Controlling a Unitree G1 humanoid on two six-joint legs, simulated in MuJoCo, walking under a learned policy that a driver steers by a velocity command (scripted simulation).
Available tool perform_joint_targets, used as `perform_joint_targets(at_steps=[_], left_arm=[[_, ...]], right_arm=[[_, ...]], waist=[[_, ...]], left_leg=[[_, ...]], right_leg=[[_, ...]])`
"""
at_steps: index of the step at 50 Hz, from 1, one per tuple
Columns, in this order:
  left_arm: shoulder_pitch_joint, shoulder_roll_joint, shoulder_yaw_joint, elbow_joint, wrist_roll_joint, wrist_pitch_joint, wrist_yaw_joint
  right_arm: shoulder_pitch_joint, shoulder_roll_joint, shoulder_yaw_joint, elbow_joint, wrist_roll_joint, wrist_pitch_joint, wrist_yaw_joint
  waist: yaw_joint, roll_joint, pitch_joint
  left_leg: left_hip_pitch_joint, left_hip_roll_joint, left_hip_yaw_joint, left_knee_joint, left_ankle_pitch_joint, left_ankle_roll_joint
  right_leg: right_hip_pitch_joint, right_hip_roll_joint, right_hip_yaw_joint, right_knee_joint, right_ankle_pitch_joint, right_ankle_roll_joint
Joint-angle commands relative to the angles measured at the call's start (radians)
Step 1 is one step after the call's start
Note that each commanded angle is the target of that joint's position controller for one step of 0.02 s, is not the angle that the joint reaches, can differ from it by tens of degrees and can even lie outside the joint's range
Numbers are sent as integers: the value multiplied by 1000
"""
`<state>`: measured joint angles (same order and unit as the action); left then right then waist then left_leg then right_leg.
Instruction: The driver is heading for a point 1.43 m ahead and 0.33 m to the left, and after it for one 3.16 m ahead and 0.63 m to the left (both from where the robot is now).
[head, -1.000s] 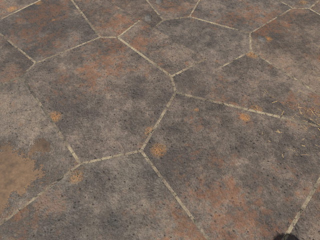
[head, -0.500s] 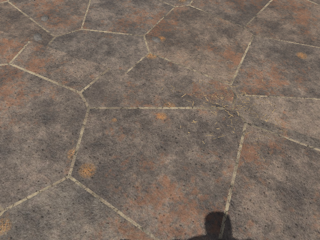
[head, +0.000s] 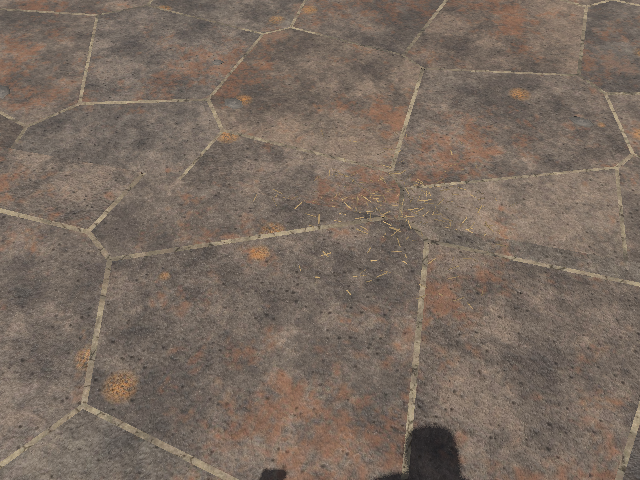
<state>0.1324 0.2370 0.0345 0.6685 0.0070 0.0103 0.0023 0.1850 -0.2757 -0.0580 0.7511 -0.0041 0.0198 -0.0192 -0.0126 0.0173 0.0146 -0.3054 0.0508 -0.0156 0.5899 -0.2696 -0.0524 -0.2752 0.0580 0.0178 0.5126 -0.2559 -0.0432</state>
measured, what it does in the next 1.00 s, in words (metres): walks ahead: left foot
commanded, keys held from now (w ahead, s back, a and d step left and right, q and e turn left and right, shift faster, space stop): no key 0.14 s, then w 0.82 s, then no key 0.04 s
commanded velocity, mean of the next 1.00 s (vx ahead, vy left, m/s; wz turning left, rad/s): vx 0.31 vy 0.00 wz -0.03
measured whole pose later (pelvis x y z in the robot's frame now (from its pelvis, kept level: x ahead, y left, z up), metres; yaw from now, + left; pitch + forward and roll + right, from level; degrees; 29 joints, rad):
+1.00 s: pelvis +0.32 +0.07 +0.01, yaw +0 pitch +1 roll +1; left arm 0.24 0.30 0.06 0.76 -0.02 -0.07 0.01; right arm 0.28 -0.27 -0.05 0.78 -0.01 -0.09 0.03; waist -0.02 -0.04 0.03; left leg -0.25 -0.07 0.06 0.38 -0.14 0.08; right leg -0.57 -0.10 0.04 1.14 -0.27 -0.01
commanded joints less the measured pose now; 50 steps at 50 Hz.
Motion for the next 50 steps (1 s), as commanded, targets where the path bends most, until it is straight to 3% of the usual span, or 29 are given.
perform_joint_targets(at_steps=[1, 2, 3, 4, 7, 9, 11, 15, 17, 18, 19, 20, 21, 22, 24, 27, 31, 36, 38, 39, 40, 41, 42, 43, 44, 45, 46, 48, 50], left_arm=[[27, 89, 16, -28, 12, -23, -3], [89, 92, 21, -24, 20, -31, -10], [46, 104, 20, -17, 25, -29, -7], [1, 125, 28, -18, 17, -23, -4], [1, 105, 28, -12, 11, -4, 4], [25, 102, 31, 3, 4, -3, 7], [40, 98, 34, 6, -8, -16, 5], [38, 65, 35, 1, -29, -72, -11], [113, 61, 39, 30, -32, -87, -20], [191, 79, 48, 65, -29, -90, -22], [280, 143, 68, 93, -22, -95, -20], [358, 235, 92, 103, -21, -101, -28], [380, 216, 83, 97, -9, -109, -29], [365, 177, 69, 92, -7, -116, -24], [330, 155, 58, 83, -11, -114, -19], [315, 108, 38, 87, -14, -90, -11], [320, 168, 46, 96, -17, -79, 10], [332, 203, 59, 126, -35, -81, 7], [311, 222, 66, 128, -30, -74, 8], [309, 213, 63, 127, -25, -69, 10], [304, 184, 49, 107, -7, -68, 15], [440, 25, 5, 78, -10, -84, 9], [402, 112, 21, 98, -36, -107, 2], [279, 178, 41, 65, -62, -115, -2], [208, 177, 37, 47, -55, -120, 1], [179, 166, 39, 44, -34, -119, 5], [201, 158, 43, 51, -25, -108, 5], [238, 125, 38, 67, -23, -85, 7], [205, 118, 37, 58, -11, -71, 14]], right_arm=[[31, -126, -21, -60, -23, -27, 1], [-2, -186, -35, -51, -13, -28, -1], [-27, -122, -24, -55, -5, -31, 6], [-37, -90, -14, -59, -11, -36, 11], [-25, -82, -7, -51, -14, -52, 9], [21, -96, -11, -38, -5, -49, 1], [47, -114, -16, -42, 6, -46, -6], [96, -160, -28, -33, 22, -65, -6], [20, -145, -22, -54, 30, -63, 2], [-28, -119, -14, -70, 31, -62, 6], [-81, -59, 4, -105, 29, -71, 8], [-103, -46, 6, -143, 32, -94, 5], [-123, -97, -7, -155, 39, -110, 3], [-83, -107, -14, -141, 47, -120, 10], [-75, -79, -7, -127, 33, -126, 25], [-111, -41, 1, -135, 26, -119, 57], [-228, 4, 25, -170, 25, -120, 76], [-259, -71, 3, -194, 34, -120, 78], [-151, -114, -20, -171, 26, -118, 68], [-2, -147, -41, -127, 25, -112, 57], [180, -192, -57, -88, 19, -105, 43], [245, -301, -71, -70, -5, -106, 46], [241, -209, -50, -67, 8, -107, 50], [162, -164, -36, -68, 14, -108, 46], [98, -139, -27, -73, 12, -109, 45], [50, -117, -20, -73, 2, -112, 49], [21, -95, -15, -75, -12, -118, 51], [9, -89, -16, -63, -5, -133, 54], [14, -107, -18, -41, -4, -143, 52]], waist=[[5, -35, -93], [81, 110, -87], [46, 125, -83], [26, 97, -47], [17, 70, -25], [5, 48, -31], [-5, 61, 40], [-2, 156, 97], [54, 145, 89], [90, 115, 71], [115, -35, 60], [124, -265, 44], [140, -266, 57], [106, -176, 53], [81, -78, 33], [71, -100, 39], [97, -103, 65], [69, -131, 90], [-5, -140, 3], [-79, -128, -90], [-154, -69, -215], [-68, 258, -385], [-101, 241, -409], [-92, 164, -208], [-63, 62, -122], [-27, 21, -67], [13, 46, -59], [44, 63, -55], [55, 37, -10]], left_leg=[[229, 83, -94, -184, 369, 49], [197, 113, -104, -134, 336, 98], [91, 92, -104, -161, 142, 120], [50, 68, -89, -175, 59, 102], [40, 41, -59, -161, 53, 68], [48, 21, -49, -153, -171, 89], [15, 56, -120, -197, -430, 142], [26, 252, -416, -352, -541, 272], [-64, 203, -319, -320, -429, 235], [-140, 142, -228, -243, -339, 192], [-236, 26, -69, -28, -213, 120], [-396, -77, 57, 267, -144, 62], [-556, -69, -28, 466, -297, 66], [-626, -31, -65, 580, -269, 87], [-674, 24, -57, 587, -119, 114], [-563, 46, 1, 425, 21, 87], [-366, -2, 61, 108, 216, 51], [-251, -24, 42, -33, 249, 99], [-85, -69, 76, -53, 215, 142], [114, -93, 97, -54, 212, 170], [415, 36, -48, -10, 191, 218], [722, 316, -579, -141, -62, 383], [702, 336, -813, -323, -267, 397], [559, 307, -657, -335, -260, 344], [403, 268, -518, -341, -150, 316], [269, 224, -418, -357, -30, 301], [185, 187, -347, -382, 41, 291], [107, 163, -276, -433, 94, 306], [51, 163, -195, -447, 335, 318]], right_leg=[[-42, -159, 171, -80, 59, -57], [-48, -83, 94, -78, -19, -16], [33, -66, 61, -66, -20, 17], [43, -67, 61, -52, -6, 21], [33, -79, 78, -48, 50, 3], [-6, -47, 47, -20, -171, -12], [-116, -33, 27, 29, -354, -26], [-182, -42, -46, 194, -195, -32], [-7, -45, -50, 51, -174, -65], [132, -54, -18, -17, -117, -75], [210, -153, 183, -119, -232, -119], [336, -331, 525, -269, -267, -220], [402, -426, 685, -309, -147, -298], [454, -419, 622, -270, -64, -287], [473, -373, 460, -270, 42, -229], [373, -290, 255, -328, 226, -174], [227, -233, 107, -364, 259, -146], [269, -306, 101, -341, 343, -118], [304, -288, 56, -181, 670, -86], [256, -249, 20, -3, 778, -63], [52, -210, 3, 274, 570, -30], [-296, -16, 10, 688, -169, 38], [-420, -19, 141, 833, -294, 34], [-509, -76, 112, 863, -224, 23], [-479, -129, 82, 818, -129, 13], [-433, -162, 71, 757, -69, 13], [-365, -192, 83, 715, -25, 11], [-308, -204, 74, 667, 4, 20], [-316, -200, 57, 595, 29, 47]])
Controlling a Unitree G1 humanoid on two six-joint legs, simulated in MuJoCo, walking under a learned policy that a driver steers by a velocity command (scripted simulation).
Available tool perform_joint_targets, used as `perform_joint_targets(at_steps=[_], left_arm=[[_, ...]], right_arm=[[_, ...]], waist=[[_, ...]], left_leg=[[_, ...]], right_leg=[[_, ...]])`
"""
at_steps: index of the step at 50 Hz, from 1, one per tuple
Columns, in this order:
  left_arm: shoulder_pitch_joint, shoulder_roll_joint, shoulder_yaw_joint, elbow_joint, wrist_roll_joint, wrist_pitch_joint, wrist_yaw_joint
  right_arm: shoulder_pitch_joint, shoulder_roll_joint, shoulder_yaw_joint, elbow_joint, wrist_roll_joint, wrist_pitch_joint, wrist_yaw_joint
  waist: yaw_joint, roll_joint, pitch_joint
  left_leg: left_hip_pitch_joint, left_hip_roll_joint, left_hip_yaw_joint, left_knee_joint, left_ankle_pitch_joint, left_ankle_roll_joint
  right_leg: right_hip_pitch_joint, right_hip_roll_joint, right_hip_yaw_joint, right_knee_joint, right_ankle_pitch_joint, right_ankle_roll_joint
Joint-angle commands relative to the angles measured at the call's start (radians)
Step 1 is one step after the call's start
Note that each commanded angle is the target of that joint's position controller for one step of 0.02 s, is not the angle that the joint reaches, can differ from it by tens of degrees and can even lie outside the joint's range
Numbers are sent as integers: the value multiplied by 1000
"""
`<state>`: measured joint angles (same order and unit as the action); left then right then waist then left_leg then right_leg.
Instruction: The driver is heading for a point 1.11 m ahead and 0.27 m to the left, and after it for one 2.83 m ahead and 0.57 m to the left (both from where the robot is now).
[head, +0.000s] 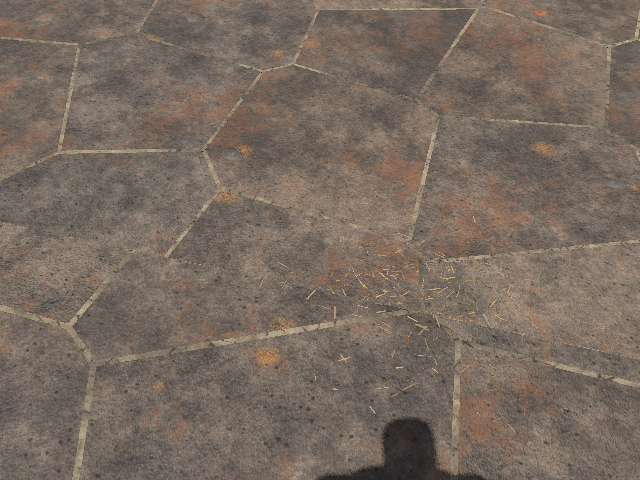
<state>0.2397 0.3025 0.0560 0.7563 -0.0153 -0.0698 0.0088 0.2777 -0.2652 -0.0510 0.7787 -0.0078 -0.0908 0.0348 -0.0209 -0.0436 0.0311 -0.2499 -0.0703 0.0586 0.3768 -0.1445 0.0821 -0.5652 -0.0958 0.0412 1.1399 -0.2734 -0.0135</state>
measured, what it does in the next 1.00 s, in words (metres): walks ahead: right foot, then left foot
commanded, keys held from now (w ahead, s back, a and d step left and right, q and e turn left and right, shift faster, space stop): no key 0.76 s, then w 0.24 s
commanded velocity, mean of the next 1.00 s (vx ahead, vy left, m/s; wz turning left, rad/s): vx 0.14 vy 0.00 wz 0.00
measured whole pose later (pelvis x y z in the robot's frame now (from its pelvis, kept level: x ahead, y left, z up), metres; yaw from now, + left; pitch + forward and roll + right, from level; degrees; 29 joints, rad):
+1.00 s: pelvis +0.25 -0.02 -0.01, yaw +1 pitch +0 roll -1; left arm 0.21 0.25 0.07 0.97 -0.02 -0.08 -0.01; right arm 0.35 -0.25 -0.05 0.98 0.03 -0.04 -0.03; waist -0.02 0.04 0.00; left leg -0.12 0.05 -0.02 0.58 -0.44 -0.01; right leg -0.28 0.02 -0.06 0.57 -0.28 -0.06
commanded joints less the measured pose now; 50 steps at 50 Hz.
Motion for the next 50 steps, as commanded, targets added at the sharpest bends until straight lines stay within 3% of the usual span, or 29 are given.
perform_joint_targets(at_steps=[1, 3, 5, 9, 11, 13, 14, 15, 16, 17, 18, 19, 20, 22, 25, 27, 28, 29, 31, 34, 38, 40, 41, 43, 44, 46, 48, 49, 50], left_arm=[[66, 51, 15, -43, 21, 10, 10], [14, 30, 6, -55, 28, 5, 8], [-56, 4, -5, -66, 26, -3, -1], [-153, 23, -2, -93, 18, -5, -17], [-172, 46, 6, -106, 23, -9, -24], [-101, 63, 16, -84, 33, -14, -26], [-49, 116, 30, -71, 42, -19, -18], [-1, 173, 39, -72, 56, -16, -10], [29, 95, 20, -63, 50, 1, -5], [48, 25, -1, -49, 31, 13, -11], [8, 23, -6, -43, 24, 19, -16], [-53, 31, -6, -49, 26, 23, -18], [-125, 51, -1, -57, 28, 28, -18], [-201, 64, 6, -60, 42, 40, -14], [-196, 37, 1, -34, 30, 48, -5], [-141, 3, -11, 3, 29, 47, -5], [-116, 14, -5, 4, 31, 48, -4], [-137, 15, -5, 9, 35, 47, 0], [-126, 10, -1, 28, 31, 44, 11], [-100, 10, 3, 64, 28, 42, 14], [-93, 8, 7, 106, 21, 46, 13], [-75, 3, 9, 135, 14, 53, 15], [-85, 6, 12, 138, 10, 54, 15], [-144, 5, 13, 117, -2, 35, 9], [-169, -3, 11, 106, -7, 18, 3], [-162, -3, 12, 110, -10, -14, -12], [-41, 6, 23, 167, -17, -28, -23], [62, 36, 41, 214, -12, -26, -21], [181, 116, 67, 243, -9, -25, -15]], right_arm=[[-69, -128, -27, -56, -2, -32, -6], [-54, -138, -28, -40, -1, -21, -17], [-31, -145, -27, -27, 4, -9, -26], [29, -164, -27, 13, 10, 17, -33], [26, -165, -27, 24, 14, 30, -34], [3, -156, -23, 31, 22, 43, -39], [39, -135, -16, 33, 10, 39, -42], [128, -86, 2, 28, -14, 26, -37], [191, -36, 26, 54, -6, 26, -35], [128, -95, 11, 50, 11, 43, -33], [69, -120, 1, 34, 20, 64, -37], [31, -116, -3, 30, 20, 87, -45], [18, -110, -6, 27, 13, 107, -54], [47, -79, -1, 50, 8, 127, -66], [103, -55, 0, 97, -4, 123, -62], [50, -87, -2, 72, -27, 122, -62], [9, -148, -15, 65, -14, 123, -69], [-22, -122, -12, 68, -9, 115, -70], [-54, -82, 0, 74, -13, 92, -70], [-24, -77, 3, 97, -2, 65, -67], [6, -77, 4, 125, 3, 63, -66], [39, -93, -3, 146, 12, 70, -67], [45, -119, -11, 147, 18, 74, -67], [73, -162, -25, 147, 28, 66, -69], [82, -173, -31, 153, 33, 54, -70], [70, -156, -32, 158, 32, 32, -69], [-3, -146, -32, 146, 44, 32, -62], [-40, -137, -30, 133, 41, 32, -60], [-82, -87, -16, 106, 38, 25, -59]], waist=[[61, 87, -16], [50, 83, -25], [17, 88, -36], [-25, 103, -54], [-22, 118, -61], [26, 107, -92], [31, 59, -144], [-4, -66, -266], [17, -181, -373], [48, -150, -361], [44, -90, -285], [29, -48, -217], [4, -48, -161], [-30, -105, -122], [-50, -96, -145], [-22, -38, -83], [27, 63, -26], [24, 113, 3], [38, 144, 8], [28, 112, -17], [15, 74, -42], [7, 99, -45], [-2, 134, -6], [-30, 196, 96], [-37, 213, 138], [-17, 219, 141], [57, 186, 83], [101, 157, 33], [145, -17, -10]], left_leg=[[-7, 280, -227, -225, 356, 184], [6, 244, -137, -196, 527, 159], [12, 210, -79, -178, 550, 126], [117, 245, -105, -124, 483, 115], [176, 265, -137, -56, 479, 106], [192, 240, -143, 59, 452, 69], [153, 180, -117, 160, 413, 23], [-27, 116, -93, 328, 132, -30], [-164, 57, -84, 511, -347, -86], [-213, 69, -129, 603, -564, -112], [-251, 95, -141, 641, -559, -123], [-252, 116, -137, 624, -523, -132], [-211, 136, -135, 553, -469, -140], [-60, 121, -94, 409, -347, -145], [114, 89, -40, 200, -69, -116], [106, 145, -104, 94, -59, -72], [-28, 167, -132, 59, -247, -38], [-146, 157, -140, 14, -389, -29], [-184, 154, -141, -19, -350, -57], [-116, 146, -129, 15, -198, -70], [-59, 136, -114, 45, -65, -63], [-46, 138, -131, 9, -265, -31], [-44, 168, -183, -29, -403, 7], [11, 310, -380, -139, -570, 100], [28, 368, -456, -159, -543, 136], [101, 396, -455, -127, -337, 149], [29, 326, -326, -65, -204, 92], [-64, 265, -248, 20, -86, 53], [-194, 145, -95, 299, 14, -18]], right_leg=[[-38, -44, 27, -85, 76, 33], [-20, -33, 9, -228, 185, 46], [40, -4, -17, -390, 313, 41], [81, 36, -10, -547, 373, 29], [87, 52, -7, -597, 289, 5], [203, 74, -23, -719, 342, -29], [351, 26, 18, -735, 657, -60], [634, -136, 161, -628, 1010, -159], [761, -273, 317, -634, 1039, -303], [714, -270, 365, -684, 859, -318], [629, -240, 346, -727, 648, -283], [528, -214, 315, -768, 485, -250], [411, -190, 280, -813, 343, -220], [238, -119, 192, -862, 201, -181], [173, -59, 101, -846, -5, -138], [136, -6, 72, -824, -232, -44], [184, 46, 26, -803, -214, -6], [282, 66, -3, -753, -122, 14], [360, 65, -10, -696, 8, 4], [374, 63, -11, -672, 152, -9], [395, 59, -13, -655, 271, -6], [373, 106, -67, -605, 52, -5], [304, 135, -100, -556, -84, -3], [107, 138, -118, -453, -137, -17], [49, 106, -89, -425, -128, -36], [10, 70, -63, -448, -157, -65], [264, 97, -100, -640, -28, -80], [462, 114, -84, -657, 56, -80], [607, -23, 154, -774, -19, -144]])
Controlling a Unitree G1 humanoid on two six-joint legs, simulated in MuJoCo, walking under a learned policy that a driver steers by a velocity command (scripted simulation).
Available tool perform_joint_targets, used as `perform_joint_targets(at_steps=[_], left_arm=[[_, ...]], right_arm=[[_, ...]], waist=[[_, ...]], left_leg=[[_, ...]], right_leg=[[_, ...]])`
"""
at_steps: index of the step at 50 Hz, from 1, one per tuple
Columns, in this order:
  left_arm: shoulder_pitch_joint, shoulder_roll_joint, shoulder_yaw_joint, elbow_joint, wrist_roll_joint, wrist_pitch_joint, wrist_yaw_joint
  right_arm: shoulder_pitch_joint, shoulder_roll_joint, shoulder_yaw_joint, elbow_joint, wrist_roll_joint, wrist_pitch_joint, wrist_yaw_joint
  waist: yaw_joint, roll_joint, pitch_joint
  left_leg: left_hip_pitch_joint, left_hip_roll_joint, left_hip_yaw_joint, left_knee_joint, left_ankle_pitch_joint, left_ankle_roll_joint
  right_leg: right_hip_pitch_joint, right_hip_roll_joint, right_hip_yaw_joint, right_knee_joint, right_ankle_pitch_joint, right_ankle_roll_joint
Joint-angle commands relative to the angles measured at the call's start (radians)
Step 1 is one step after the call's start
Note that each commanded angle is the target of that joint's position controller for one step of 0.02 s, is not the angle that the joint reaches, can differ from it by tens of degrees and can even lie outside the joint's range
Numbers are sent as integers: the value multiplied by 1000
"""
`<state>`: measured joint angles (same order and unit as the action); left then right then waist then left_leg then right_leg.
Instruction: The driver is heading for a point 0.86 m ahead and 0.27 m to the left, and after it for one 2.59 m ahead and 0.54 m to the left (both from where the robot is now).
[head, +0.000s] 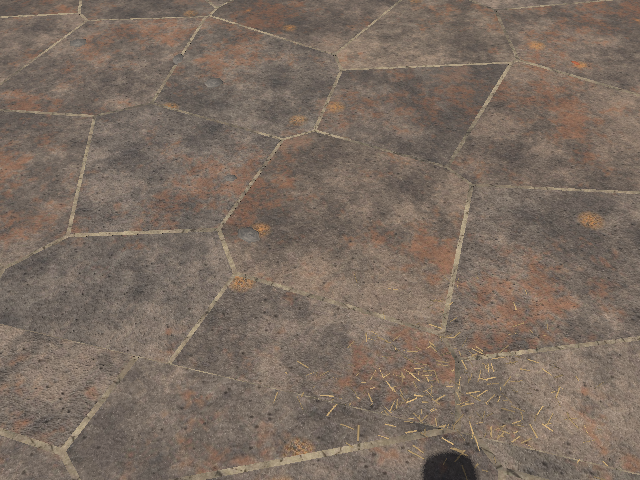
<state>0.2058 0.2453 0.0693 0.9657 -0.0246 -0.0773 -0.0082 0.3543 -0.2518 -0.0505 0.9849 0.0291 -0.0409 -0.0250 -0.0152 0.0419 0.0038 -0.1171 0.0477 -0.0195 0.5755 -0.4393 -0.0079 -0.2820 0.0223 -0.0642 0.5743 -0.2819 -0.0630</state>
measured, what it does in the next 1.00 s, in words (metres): walks ahead, turning left: left foot, then right foot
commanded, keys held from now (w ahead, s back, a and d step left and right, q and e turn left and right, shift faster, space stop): w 0.22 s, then w+q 0.78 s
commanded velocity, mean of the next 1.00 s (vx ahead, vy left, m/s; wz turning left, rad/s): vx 0.46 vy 0.00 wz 0.33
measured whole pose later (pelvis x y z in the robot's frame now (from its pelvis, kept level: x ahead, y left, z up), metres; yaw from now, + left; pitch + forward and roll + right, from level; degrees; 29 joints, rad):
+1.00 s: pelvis +0.51 +0.09 -0.01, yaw +23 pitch +1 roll -1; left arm 0.04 0.27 0.06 0.76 0.02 -0.16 -0.03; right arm 0.42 -0.25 -0.06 0.81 0.01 -0.03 -0.02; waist -0.05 -0.01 -0.05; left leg -0.12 -0.14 -0.25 0.67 -0.49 0.09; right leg -0.43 0.02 0.05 0.65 -0.21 -0.02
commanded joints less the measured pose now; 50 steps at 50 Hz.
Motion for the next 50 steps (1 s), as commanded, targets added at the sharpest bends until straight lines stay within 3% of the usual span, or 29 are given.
perform_joint_targets(at_steps=[1, 2, 3, 4, 6, 12, 16, 19, 21, 23, 24, 25, 26, 27, 28, 29, 30, 31, 33, 36, 38, 39, 40, 43, 45, 47, 48, 49, 50], left_arm=[[322, 258, 73, 55, -2, -17, -4], [270, 163, 37, 41, 10, -24, -4], [209, 109, 19, 23, 15, -30, -4], [177, 95, 12, 10, 18, -33, -6], [153, 69, -4, 5, 21, -28, -8], [178, 143, 5, 15, 26, -7, 21], [215, 144, 12, 38, 16, -13, 23], [203, 143, 19, 44, 10, -4, 24], [181, 168, 28, 31, 12, 8, 26], [160, 166, 26, 12, 22, 28, 33], [181, 138, 13, -17, 39, 26, 37], [278, -4, -30, -42, 40, -4, 18], [165, 89, -10, -56, 0, -42, 9], [90, 138, 3, -90, -27, -63, 7], [51, 148, 5, -100, -16, -74, 17], [38, 150, 15, -102, 7, -74, 27], [52, 147, 19, -105, 17, -62, 30], [58, 138, 22, -111, 21, -49, 32], [24, 123, 23, -131, 31, -27, 39], [-134, 109, 21, -193, 38, -19, 49], [-197, 68, 9, -223, 54, -33, 32], [-184, 63, 10, -223, 49, -38, 24], [-142, 83, 19, -205, 45, -41, 13], [-231, 108, 17, -251, 41, -52, -4], [-272, 122, 16, -272, 43, -76, -23], [-189, 146, 26, -252, 32, -88, -27], [-75, 162, 37, -226, 32, -94, -23], [90, 199, 58, -189, 37, -99, -21], [187, 272, 77, -200, 41, -88, -10]], right_arm=[[-149, -59, -7, -129, -6, -42, -3], [-160, -98, -19, -133, 4, -54, -1], [-152, -102, -22, -126, 19, -63, 9], [-150, -91, -22, -116, 23, -69, 15], [-179, -97, -34, -116, 5, -67, 23], [-335, -19, -7, -165, -10, -39, 39], [-409, -36, 0, -191, 1, -29, 53], [-436, -59, -4, -215, 1, -27, 70], [-379, -92, -21, -212, -2, -27, 80], [-103, -159, -69, -133, -1, -17, 76], [46, -245, -97, -109, 0, -11, 60], [58, -284, -92, -106, 3, -16, 69], [40, -196, -68, -113, 2, -25, 71], [-15, -166, -61, -120, -7, -35, 70], [-91, -151, -54, -145, -12, -44, 71], [-146, -128, -47, -161, -26, -49, 70], [-176, -109, -39, -176, -39, -53, 67], [-180, -106, -37, -182, -35, -53, 63], [-138, -120, -39, -178, -22, -54, 48], [-48, -158, -47, -160, -20, -52, 22], [-20, -158, -49, -159, -22, -42, 10], [-34, -156, -47, -179, -34, -38, 9], [-15, -161, -50, -177, -46, -37, 8], [47, -110, -35, -188, -23, -29, 7], [65, -114, -35, -204, -28, -18, 0], [-6, -123, -35, -244, -27, 0, -4], [-80, -141, -38, -279, -25, 2, -4], [-155, -144, -36, -308, -16, -2, -2], [-22, -55, -14, -314, -15, -2, -1]], waist=[[161, -352, -49], [127, -254, -20], [96, -186, 24], [77, -137, 29], [58, -111, 53], [68, -109, 93], [82, -126, 117], [64, -111, 129], [20, -128, 67], [-116, -118, -89], [-149, 40, -183], [-48, 250, -303], [-96, 138, -252], [-82, 102, -127], [-49, -10, -75], [-11, -37, -40], [24, -18, -45], [38, -5, -41], [37, -4, -8], [-8, 4, 48], [-26, 15, 15], [-15, 13, -19], [-6, 46, -59], [-23, 24, -18], [-27, 35, -4], [25, 73, -17], [92, 95, -45], [200, 69, -92], [166, -153, -223]], left_leg=[[-530, -95, 51, 422, 51, 11], [-649, -60, -55, 602, -107, 25], [-687, -14, -81, 661, -46, 55], [-696, 23, -71, 647, 36, 78], [-661, 71, -44, 544, 155, 79], [-573, 50, 30, 175, 351, 6], [-488, 31, 44, 53, 472, 36], [-489, 24, 33, 17, 430, 89], [-371, -27, 76, 21, 363, 126], [-22, -110, 117, 17, 322, 167], [246, 57, -174, -17, 246, 233], [476, 273, -755, -236, -90, 402], [444, 269, -813, -341, -151, 360], [337, 247, -688, -345, -68, 323], [197, 210, -575, -348, 65, 298], [70, 169, -474, -353, 178, 287], [-3, 137, -421, -368, 238, 280], [-41, 122, -395, -382, 259, 283], [-109, 103, -345, -410, 265, 290], [-130, 76, -310, -417, 318, 262], [-157, 27, -252, -370, 441, 226], [-229, -2, -218, -346, 483, 210], [-206, 29, -247, -306, 537, 214], [-14, 74, -356, -210, 568, 240], [55, 87, -408, -153, 581, 246], [-23, 64, -417, -94, 664, 233], [-109, 26, -404, -17, 791, 214], [-185, -38, -370, 193, 841, 165], [-369, -154, -303, 508, 455, 102]], right_leg=[[497, -346, 653, -352, -18, -232], [497, -395, 712, -363, -5, -254], [465, -369, 606, -348, 23, -224], [442, -329, 510, -356, 35, -189], [381, -277, 366, -388, 167, -144], [249, -234, 185, -460, 288, -140], [229, -254, 91, -486, 263, -118], [317, -291, 37, -446, 335, -93], [362, -296, -5, -324, 636, -69], [277, -229, -79, 51, 838, -16], [24, -169, -101, 401, 519, 29], [-327, 31, 23, 715, -259, 76], [-434, -6, 174, 807, -257, 46], [-498, -46, 160, 806, -174, 23], [-449, -93, 163, 739, -81, 12], [-387, -124, 162, 657, -25, 15], [-317, -147, 175, 613, 5, 18], [-292, -153, 173, 567, 10, 28], [-298, -149, 153, 467, 48, 59], [-364, -117, 142, 235, 234, 87], [-275, -70, 123, 120, 395, 86], [-165, -30, 88, 143, 464, 91], [-138, -39, 118, 241, 504, 90], [-353, -49, 151, 254, 345, 72], [-380, -33, 150, 197, 279, 60], [-192, 6, 117, 144, 215, 52], [2, 34, 96, 102, 206, 43], [202, 11, 116, 7, 262, 17], [468, -225, 383, -30, 218, -98]])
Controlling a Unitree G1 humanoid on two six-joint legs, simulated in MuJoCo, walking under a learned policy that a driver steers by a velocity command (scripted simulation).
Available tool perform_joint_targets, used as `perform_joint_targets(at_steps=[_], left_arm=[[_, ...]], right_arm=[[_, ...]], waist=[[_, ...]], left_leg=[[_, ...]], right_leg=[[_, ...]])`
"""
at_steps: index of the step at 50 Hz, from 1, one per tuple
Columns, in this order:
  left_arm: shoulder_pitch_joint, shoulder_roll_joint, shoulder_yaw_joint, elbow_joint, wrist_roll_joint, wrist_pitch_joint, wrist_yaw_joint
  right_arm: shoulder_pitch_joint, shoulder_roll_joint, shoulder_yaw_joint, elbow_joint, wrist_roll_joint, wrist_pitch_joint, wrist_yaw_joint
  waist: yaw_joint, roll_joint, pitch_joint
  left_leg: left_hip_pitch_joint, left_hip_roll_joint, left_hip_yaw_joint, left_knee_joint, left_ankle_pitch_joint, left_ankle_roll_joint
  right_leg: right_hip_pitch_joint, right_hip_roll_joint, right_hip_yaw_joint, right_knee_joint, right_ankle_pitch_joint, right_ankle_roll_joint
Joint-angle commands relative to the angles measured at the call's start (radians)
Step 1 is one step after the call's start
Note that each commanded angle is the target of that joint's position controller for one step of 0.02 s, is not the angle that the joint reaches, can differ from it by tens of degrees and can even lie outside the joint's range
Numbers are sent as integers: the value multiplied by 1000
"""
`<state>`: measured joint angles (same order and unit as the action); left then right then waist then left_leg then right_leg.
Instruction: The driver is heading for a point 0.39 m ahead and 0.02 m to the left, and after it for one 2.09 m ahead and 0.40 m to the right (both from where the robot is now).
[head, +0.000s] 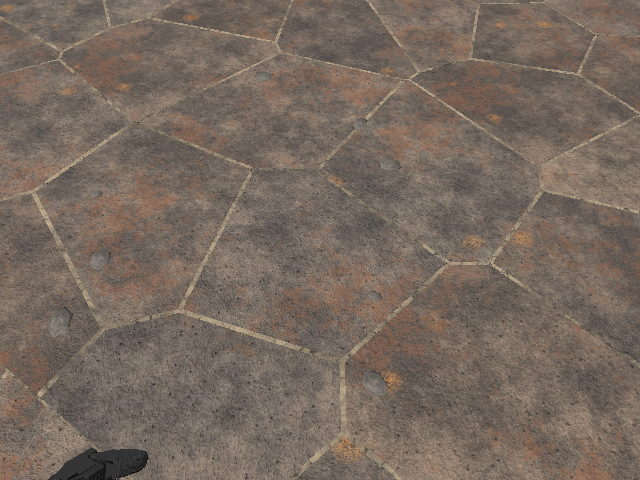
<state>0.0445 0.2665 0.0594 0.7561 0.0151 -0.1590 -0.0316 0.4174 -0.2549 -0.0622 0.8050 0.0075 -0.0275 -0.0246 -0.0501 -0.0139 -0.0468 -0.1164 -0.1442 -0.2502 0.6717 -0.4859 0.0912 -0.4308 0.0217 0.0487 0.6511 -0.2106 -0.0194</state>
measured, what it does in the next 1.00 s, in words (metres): walks ahead: left foot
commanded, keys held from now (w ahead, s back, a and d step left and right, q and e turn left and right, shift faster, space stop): w+q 0.32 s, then e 0.68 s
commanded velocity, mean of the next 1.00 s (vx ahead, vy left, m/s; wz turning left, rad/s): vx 0.27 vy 0.00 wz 0.05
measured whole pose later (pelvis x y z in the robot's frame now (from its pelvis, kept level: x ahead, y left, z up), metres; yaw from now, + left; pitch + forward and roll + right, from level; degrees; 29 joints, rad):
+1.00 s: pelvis +0.40 +0.03 -0.07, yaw -3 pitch +3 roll +2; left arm 0.06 0.31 0.10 0.69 -0.05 0.06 -0.08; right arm 0.31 -0.27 -0.08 0.68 0.01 -0.02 -0.08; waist -0.11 -0.04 0.02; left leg -0.35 0.20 0.24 1.10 -0.75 -0.09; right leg -0.44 -0.05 0.04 0.49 0.26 0.03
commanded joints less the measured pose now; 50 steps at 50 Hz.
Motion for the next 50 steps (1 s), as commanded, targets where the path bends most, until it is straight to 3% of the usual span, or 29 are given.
perform_joint_targets(at_steps=[1, 2, 3, 4, 5, 7, 8, 10, 12, 15, 17, 18, 19, 20, 21, 22, 23, 24, 26, 27, 29, 30, 34, 37, 42, 45, 47, 49, 50], left_arm=[[326, 216, 63, -13, -22, 14, 14], [360, 200, 62, -1, -42, 22, 11], [322, 144, 51, -1, -53, 24, 12], [267, 115, 38, -1, -45, 31, 13], [218, 93, 23, -8, -31, 27, 12], [145, 94, 18, 7, -30, 27, 17], [142, 100, 20, 17, -29, 25, 18], [185, 134, 28, 42, -28, 28, 16], [186, 179, 34, 62, -36, 34, 8], [244, 221, 40, 99, -44, 47, -1], [260, 207, 32, 112, -57, 61, -2], [232, 214, 29, 110, -47, 59, -1], [199, 216, 24, 103, -50, 61, 0], [192, 222, 24, 102, -51, 58, 2], [230, 190, 13, 79, -25, 49, -2], [412, 82, -29, 106, -31, 48, -20], [337, 162, -4, 107, -65, 54, -22], [245, 197, 16, 73, -88, 65, -13], [268, 162, 18, 90, -44, 102, 19], [287, 137, 23, 98, -44, 125, 28], [280, 114, 26, 79, -34, 153, 45], [241, 124, 32, 47, -27, 157, 50], [174, 123, 43, -20, -18, 173, 23], [108, 116, 43, -74, -12, 196, 3], [-23, 84, 35, -162, -22, 218, -29], [-59, 73, 35, -170, -53, 216, -52], [-51, 72, 38, -149, -73, 218, -62], [30, 74, 49, -91, -81, 210, -55], [119, 75, 59, -37, -67, 204, -42]], right_arm=[[90, 23, 18, -92, -1, -21, 1], [76, -59, 6, -116, 45, -35, 0], [-67, -140, -15, -134, 49, -29, -11], [-155, -160, -21, -162, 32, -15, -10], [-170, -145, -20, -173, 21, 6, -3], [-165, -95, -12, -208, 33, 27, 16], [-185, -85, -9, -226, 30, 28, 22], [-219, -85, -3, -254, 10, 24, 32], [-289, -57, 12, -291, -3, 12, 56], [-330, -56, 12, -311, 11, 5, 78], [-371, -75, 8, -340, 12, 5, 83], [-295, -103, -6, -328, 1, -1, 82], [-193, -134, -23, -297, -9, -6, 79], [-53, -157, -40, -249, -16, -8, 72], [45, -253, -62, -225, -25, -8, 54], [41, -261, -45, -244, -41, -8, 60], [7, -207, -41, -248, -30, -6, 69], [-53, -182, -25, -246, -19, -19, 78], [-151, -140, -12, -234, -16, -41, 84], [-168, -144, -20, -217, -13, -58, 67], [-194, -126, -18, -199, -22, -82, 45], [-206, -134, -26, -187, -14, -84, 29], [-179, -122, -28, -171, -19, -57, -30], [-158, -132, -32, -171, -19, -41, -53], [-77, -164, -48, -168, -13, -14, -70], [-72, -165, -53, -173, -10, 5, -78], [-71, -168, -58, -171, -4, 11, -67], [-73, -160, -60, -147, 11, 9, -53], [-70, -141, -58, -122, 16, 6, -44]], waist=[[102, -323, -195], [107, -335, -149], [129, -107, -10], [119, -26, 74], [90, -6, 105], [29, -45, 156], [29, -42, 158], [51, -11, 114], [68, -14, 103], [102, -77, 55], [104, -76, 74], [49, -100, 24], [-19, -82, -25], [-87, -67, -73], [-100, 139, -130], [-22, 279, -340], [-54, 159, -289], [-36, 97, -139], [36, 53, -73], [60, 55, -35], [79, 72, -23], [85, 85, -6], [72, 95, -28], [44, 88, -7], [-36, 91, 26], [-68, 95, 51], [-82, 98, 61], [-50, 76, 67], [-4, 42, 36]], left_leg=[[-542, -38, -52, 665, -190, -23], [-724, 13, 11, 816, -156, -44], [-809, 84, 56, 887, -43, -54], [-803, 130, 79, 871, 34, -51], [-730, 177, 77, 842, 80, -50], [-663, 242, 74, 711, 133, -45], [-654, 253, 92, 633, 188, -47], [-642, 257, 130, 471, 305, -52], [-512, 230, 215, 214, 411, -32], [-447, 199, 270, 99, 456, -16], [-458, 178, 276, 4, 376, 11], [-339, 166, 251, 23, 433, 37], [-206, 122, 277, -52, 442, 58], [38, 86, 312, -127, 560, 66], [337, 265, 133, -111, 1036, 138], [503, 530, -198, -187, 1025, 313], [330, 503, -189, -254, 840, 298], [190, 462, -66, -287, 772, 255], [0, 434, 28, -345, 779, 209], [-101, 430, 68, -361, 724, 186], [-120, 419, 129, -373, 718, 167], [-131, 427, 147, -356, 683, 156], [-131, 457, 194, -274, 606, 160], [-126, 484, 209, -202, 516, 142], [-91, 511, 223, -47, 336, 82], [-161, 508, 271, 52, 273, 35], [-218, 502, 307, 134, 233, 3], [-252, 503, 330, 262, 234, -35], [-273, 474, 368, 375, 234, -59]], right_leg=[[703, -403, 538, -148, 417, -240], [690, -486, 736, -273, 315, -321], [586, -460, 658, -305, 202, -308], [449, -430, 515, -325, 190, -282], [322, -382, 417, -368, 143, -258], [196, -304, 250, -453, 50, -204], [187, -280, 178, -476, 104, -192], [238, -267, 68, -477, 284, -190], [194, -220, -48, -485, 274, -159], [322, -252, -91, -446, 314, -141], [402, -268, -106, -382, 426, -122], [402, -285, -122, -284, 646, -109], [396, -250, -150, -150, 777, -91], [288, -213, -168, 17, 781, -68], [18, -106, -181, 372, 224, -5], [-187, -3, -18, 621, -434, 25], [-187, -37, 62, 643, -380, 12], [-227, -60, 57, 572, -303, -6], [-134, -100, 45, 502, -221, 16], [-88, -102, 72, 485, -154, 25], [-108, -84, 77, 428, -33, 28], [-142, -88, 102, 367, 45, 40], [-208, -73, 95, 308, 276, 61], [-273, -69, 97, 288, 323, 71], [-324, -68, 75, 143, 386, 77], [-212, -60, 16, 4, 418, 76], [-97, -52, -25, -92, 426, 70], [54, -53, -49, -238, 491, 51], [194, -41, -71, -334, 600, 18]])
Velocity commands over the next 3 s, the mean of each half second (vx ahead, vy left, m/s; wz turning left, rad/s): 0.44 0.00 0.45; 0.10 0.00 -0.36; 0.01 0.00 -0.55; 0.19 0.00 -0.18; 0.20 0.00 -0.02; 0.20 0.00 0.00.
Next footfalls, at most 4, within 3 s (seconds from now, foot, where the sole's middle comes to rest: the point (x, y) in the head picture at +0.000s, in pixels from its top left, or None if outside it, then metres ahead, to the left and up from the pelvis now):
0.40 left None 0.33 0.19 -0.76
1.02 right None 0.49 -0.10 -0.91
1.48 left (264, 476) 0.62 0.10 -0.91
1.82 right None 0.49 -0.10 -0.91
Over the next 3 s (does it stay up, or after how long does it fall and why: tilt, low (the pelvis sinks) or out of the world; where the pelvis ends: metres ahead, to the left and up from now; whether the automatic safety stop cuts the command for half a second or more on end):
stays up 0.86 -0.11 -0.14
